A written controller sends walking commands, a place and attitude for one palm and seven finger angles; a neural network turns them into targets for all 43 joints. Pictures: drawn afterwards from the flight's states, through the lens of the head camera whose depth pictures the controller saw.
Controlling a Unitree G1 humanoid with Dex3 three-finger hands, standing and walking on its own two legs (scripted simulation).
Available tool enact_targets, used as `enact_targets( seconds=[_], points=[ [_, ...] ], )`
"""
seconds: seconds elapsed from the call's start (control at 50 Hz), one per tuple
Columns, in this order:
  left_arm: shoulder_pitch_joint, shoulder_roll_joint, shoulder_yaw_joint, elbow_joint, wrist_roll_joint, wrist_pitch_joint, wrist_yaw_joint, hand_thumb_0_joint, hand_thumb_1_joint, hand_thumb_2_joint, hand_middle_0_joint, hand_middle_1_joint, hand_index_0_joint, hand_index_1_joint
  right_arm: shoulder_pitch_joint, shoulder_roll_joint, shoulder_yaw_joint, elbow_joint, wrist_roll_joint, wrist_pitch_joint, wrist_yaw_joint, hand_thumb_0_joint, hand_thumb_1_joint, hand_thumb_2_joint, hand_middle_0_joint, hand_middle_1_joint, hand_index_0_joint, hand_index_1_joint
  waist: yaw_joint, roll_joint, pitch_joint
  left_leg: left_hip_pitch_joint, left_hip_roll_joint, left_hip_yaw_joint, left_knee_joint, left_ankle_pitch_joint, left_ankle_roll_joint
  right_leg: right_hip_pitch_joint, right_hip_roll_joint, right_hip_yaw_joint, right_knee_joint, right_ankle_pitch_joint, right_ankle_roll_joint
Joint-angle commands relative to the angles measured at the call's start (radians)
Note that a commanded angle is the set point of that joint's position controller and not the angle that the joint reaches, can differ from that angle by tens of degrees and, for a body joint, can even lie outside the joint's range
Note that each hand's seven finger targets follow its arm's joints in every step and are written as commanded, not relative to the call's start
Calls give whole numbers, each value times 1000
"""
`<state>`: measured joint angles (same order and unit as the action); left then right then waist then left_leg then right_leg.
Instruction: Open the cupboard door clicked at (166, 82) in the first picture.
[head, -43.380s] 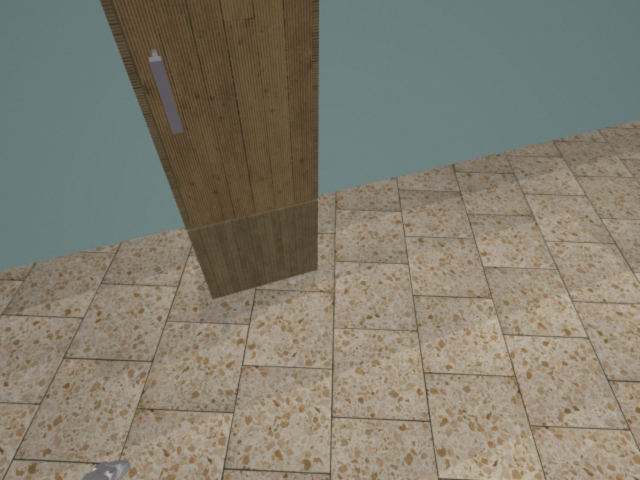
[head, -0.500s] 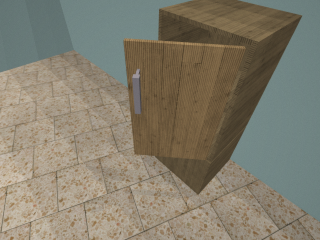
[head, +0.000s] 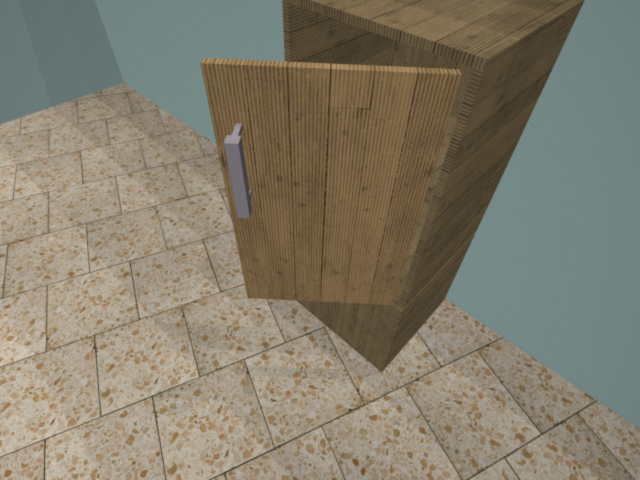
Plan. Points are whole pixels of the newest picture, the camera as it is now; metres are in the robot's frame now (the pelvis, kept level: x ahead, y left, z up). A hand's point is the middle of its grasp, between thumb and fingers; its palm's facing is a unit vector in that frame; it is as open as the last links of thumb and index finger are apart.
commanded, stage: come to a stop and stand still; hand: left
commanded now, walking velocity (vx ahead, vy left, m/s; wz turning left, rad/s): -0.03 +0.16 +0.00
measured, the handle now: (241, 172) +0.57 +0.17 +0.07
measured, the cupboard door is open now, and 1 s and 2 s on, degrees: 41 41 41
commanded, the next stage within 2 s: look again from close up in 0.88 s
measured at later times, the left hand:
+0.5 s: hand out of the picture +0.01 +0.21 -0.18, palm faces +0.02 -0.97 -0.22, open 7.4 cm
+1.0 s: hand out of the picture -0.01 +0.21 -0.18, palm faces +0.01 -0.99 -0.16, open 7.4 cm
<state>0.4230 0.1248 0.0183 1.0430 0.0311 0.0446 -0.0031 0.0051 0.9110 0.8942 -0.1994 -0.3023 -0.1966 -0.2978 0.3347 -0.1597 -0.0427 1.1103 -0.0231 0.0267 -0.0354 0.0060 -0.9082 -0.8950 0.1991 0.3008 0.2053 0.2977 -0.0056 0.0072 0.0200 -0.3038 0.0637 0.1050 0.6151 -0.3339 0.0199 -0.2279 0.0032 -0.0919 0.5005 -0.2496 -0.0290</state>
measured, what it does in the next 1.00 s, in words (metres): shifts its weight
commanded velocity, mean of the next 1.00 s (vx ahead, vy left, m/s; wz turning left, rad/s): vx -0.01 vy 0.03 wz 0.00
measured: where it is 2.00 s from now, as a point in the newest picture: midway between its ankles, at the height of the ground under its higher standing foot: outside the picture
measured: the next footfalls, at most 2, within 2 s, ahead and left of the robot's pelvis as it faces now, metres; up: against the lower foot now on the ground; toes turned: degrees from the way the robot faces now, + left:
none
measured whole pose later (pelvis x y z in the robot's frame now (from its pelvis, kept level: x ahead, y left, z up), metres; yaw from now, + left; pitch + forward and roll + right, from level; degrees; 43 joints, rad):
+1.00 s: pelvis -0.01 +0.05 +0.00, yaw +0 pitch -2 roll -1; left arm 0.33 0.15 -0.01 1.04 0.02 0.00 0.04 0.00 0.91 0.89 -0.20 -0.30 -0.20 -0.30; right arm 0.25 -0.17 -0.01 1.06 -0.02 -0.01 -0.01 0.00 -0.91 -0.90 0.20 0.30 0.20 0.30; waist 0.00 -0.02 0.02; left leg -0.21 -0.06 0.13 0.43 -0.19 0.11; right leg -0.21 -0.07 -0.05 0.45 -0.20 0.05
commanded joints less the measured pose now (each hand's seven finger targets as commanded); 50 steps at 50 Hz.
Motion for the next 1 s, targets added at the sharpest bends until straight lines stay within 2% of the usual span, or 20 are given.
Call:
enact_targets(
  seconds=[0.0, 0.04, 0.06, 0.1, 0.14, 0.18, 0.2, 0.22, 0.28, 0.3, 0.32, 0.34, 0.38, 0.42, 0.46, 0.5, 0.62, 0.74, 0.84, 0.98],
  points=[
    [53, 112, 33, -31, -7, -50, 39, 0, 900, 900, -200, -300, -200, -300, -20, -29, -9, -62, 11, -25, -1, 0, -900, -900, 200, 300, 200, 300, 3, -80, 45, -164, -3, -61, 262, -102, -8, 28, -289, 334, -304, 12, -171],
    [13, 98, 24, -27, -9, -69, 44, 0, 900, 900, -200, -300, -200, -300, 5, -5, 0, -38, 14, -27, 5, 0, -900, -900, 200, 300, 200, 300, -10, -54, 35, -111, 2, -67, 192, -68, -22, 34, -258, 251, -260, 171, -153],
    [13, 98, 21, -18, -8, -75, 46, 0, 900, 900, -200, -300, -200, -300, 2, 2, 5, -35, 17, -29, 6, 0, -900, -900, 200, 300, 200, 300, -5, -57, 34, -69, -1, -65, 119, -63, -26, 29, -257, 241, -247, 212, -150],
    [5, 103, 17, -2, -10, -78, 49, 0, 900, 900, -200, -300, -200, -300, 23, 11, 9, -20, 19, -30, 6, 0, -900, -900, 200, 300, 200, 300, -7, -80, 33, 28, -8, -58, -46, 20, -30, 5, -240, 214, -221, 208, -126],
    [-5, 85, 11, 9, -17, -76, 51, 0, 900, 900, -200, -300, -200, -300, 51, 6, 13, 0, 18, -36, 2, 0, -900, -900, 200, 300, 200, 300, -13, -55, 50, 124, 3, -81, -185, 175, -23, -47, -196, 177, -182, 190, -67],
    [11, 63, 9, 15, -18, -76, 53, 0, 900, 900, -200, -300, -200, -300, 32, -26, 12, 0, 16, -40, -4, 0, -900, -900, 200, 300, 200, 300, 12, -35, 47, 112, 48, -101, -203, 267, -11, 1, -146, 146, -171, 225, -18],
    [8, 69, 8, 21, -17, -68, 56, 0, 900, 900, -200, -300, -200, -300, 14, -25, 12, 3, 20, -42, -2, 0, -900, -900, 200, 300, 200, 300, 20, 27, 50, 83, 47, -120, -227, 270, -5, 29, -143, 134, -156, 198, -10],
    [9, 69, 6, 23, -17, -66, 57, 0, 900, 900, -200, -300, -200, -300, 3, -22, 15, 3, 19, -46, -1, 0, -900, -900, 200, 300, 200, 300, 24, 52, 46, 71, 52, -133, -245, 281, 2, 57, -135, 122, -147, 187, -5],
    [15, 55, -3, 43, -17, -63, 56, 0, 900, 900, -200, -300, -200, -300, -4, -28, 18, 8, 18, -48, -2, 0, -900, -900, 200, 300, 200, 300, 26, 12, 50, 80, 53, -145, -278, 253, 11, 63, -131, 114, -163, 149, 2],
    [-50, 292, -13, -39, -5, -82, 57, 0, 900, 900, -200, -300, -200, -300, -92, -194, 5, -115, -3, -46, 16, 0, -900, -900, 200, 300, 200, 300, -11, 59, 194, 13, -31, -173, -259, 236, 9, -56, -89, 113, -130, 67, -20],
    [-40, 212, 10, -52, -9, -79, 58, 0, 900, 900, -200, -300, -200, -300, -102, -155, -15, -133, 2, -68, 14, 0, -900, -900, 200, 300, 200, 300, 21, 36, 91, 16, 29, -174, -205, 122, 17, -51, -127, 133, -97, -42, -28],
    [-43, 172, -3, -57, -7, -80, 57, 0, 900, 900, -200, -300, -200, -300, -76, -117, -9, -135, 5, -67, 11, 0, -900, -900, 200, 300, 200, 300, 3, 40, -10, 47, 25, -182, -189, 102, 22, -17, -140, 139, -98, -34, -36],
    [-42, 139, -3, -71, -6, -74, 57, 0, 900, 900, -200, -300, -200, -300, -27, -93, -9, -141, 3, -57, 8, 0, -900, -900, 200, 300, 200, 300, -13, -22, -62, 47, 21, -177, -163, 62, 21, -32, -143, 142, -97, -77, -33],
    [-52, 136, -1, -84, -4, -62, 55, 0, 900, 900, -200, -300, -200, -300, -18, -92, -5, -157, -4, -46, 11, 0, -900, -900, 200, 300, 200, 300, -17, -36, 3, -7, 20, -179, -178, -2, 30, -74, -131, 140, -93, -141, -31],
    [-54, 142, 1, -98, -3, -56, 52, 0, 900, 900, -200, -300, -200, -300, -24, -119, -8, -172, -2, -49, 11, 0, -900, -900, 200, 300, 200, 300, -9, 27, 46, -42, 47, -215, -243, -21, 40, -83, -99, 100, -40, -79, -20],
    [-33, 132, -5, -96, -3, -52, 48, 0, 900, 900, -200, -300, -200, -300, -34, -126, 0, -177, 0, -53, 12, 0, -900, -900, 200, 300, 200, 300, 13, 44, 31, -60, 78, -246, -299, -11, 57, -16, -79, 66, -20, -11, -6],
    [-49, 164, 0, -90, -7, -58, 44, 0, 900, 900, -200, -300, -200, -300, -52, -160, 0, -167, 5, -66, 13, 0, -900, -900, 200, 300, 200, 300, 13, 0, 8, 34, 68, -212, -289, 180, 48, 5, -96, 82, -42, 80, 3],
    [-58, 164, 0, -74, -6, -55, 46, 0, 900, 900, -200, -300, -200, -300, -69, -163, 1, -143, 7, -63, 14, 0, -900, -900, 200, 300, 200, 300, 9, 2, 24, 51, 67, -208, -330, 124, 35, 7, -105, 87, -66, 73, 12],
    [-38, 141, -7, -52, -4, -54, 48, 0, 900, 900, -200, -300, -200, -300, -69, -145, 4, -115, 8, -55, 19, 0, -900, -900, 200, 300, 200, 300, 8, -27, 55, 25, 60, -206, -367, -7, 32, 1, -113, 94, -88, 52, 17],
    [-8, 117, -10, -16, -4, -59, 50, 0, 900, 900, -200, -300, -200, -300, -51, -122, 5, -76, 13, -52, 19, 0, -900, -900, 200, 300, 200, 300, 5, 3, 51, 38, 56, -200, -380, -18, 26, 7, -117, 97, -109, 61, 19]
  ],
)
